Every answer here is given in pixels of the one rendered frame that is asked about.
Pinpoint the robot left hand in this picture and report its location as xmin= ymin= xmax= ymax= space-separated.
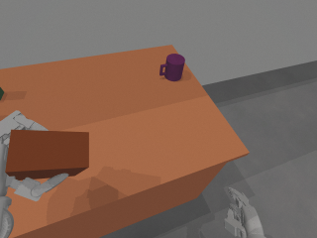
xmin=0 ymin=110 xmax=69 ymax=201

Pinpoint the robot right hand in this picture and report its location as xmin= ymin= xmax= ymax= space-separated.
xmin=224 ymin=187 xmax=264 ymax=238

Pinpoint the left robot forearm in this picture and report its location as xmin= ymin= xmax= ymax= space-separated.
xmin=0 ymin=196 xmax=14 ymax=238

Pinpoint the table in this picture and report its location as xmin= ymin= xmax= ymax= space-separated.
xmin=0 ymin=45 xmax=249 ymax=238

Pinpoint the sponge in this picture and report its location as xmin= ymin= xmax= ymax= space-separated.
xmin=5 ymin=129 xmax=89 ymax=180

